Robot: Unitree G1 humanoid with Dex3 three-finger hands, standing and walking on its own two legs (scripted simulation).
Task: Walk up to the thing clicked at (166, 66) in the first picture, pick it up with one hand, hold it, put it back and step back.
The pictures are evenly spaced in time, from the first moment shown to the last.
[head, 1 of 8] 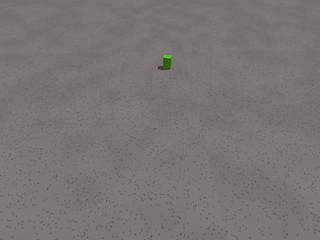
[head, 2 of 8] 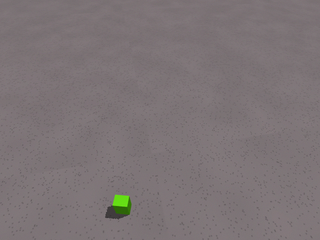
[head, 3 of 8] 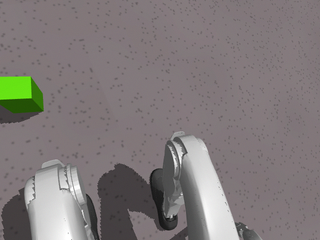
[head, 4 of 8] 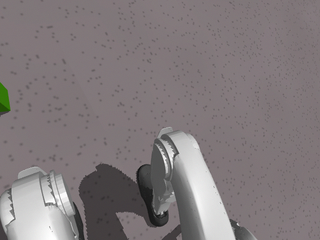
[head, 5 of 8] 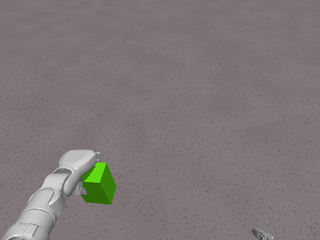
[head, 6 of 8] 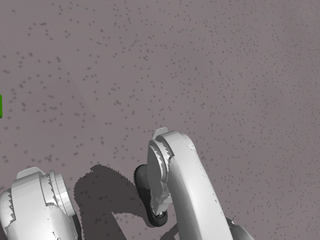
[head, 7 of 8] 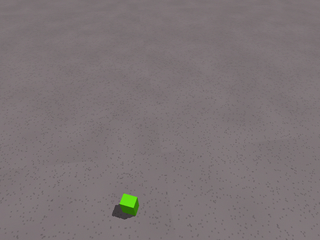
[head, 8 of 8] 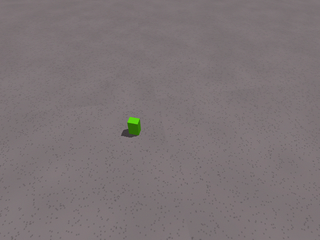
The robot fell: no
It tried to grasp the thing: yes
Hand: left
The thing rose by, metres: 0.64
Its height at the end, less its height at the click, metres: +0.00
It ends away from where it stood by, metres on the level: 0.02
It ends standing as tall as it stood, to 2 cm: yes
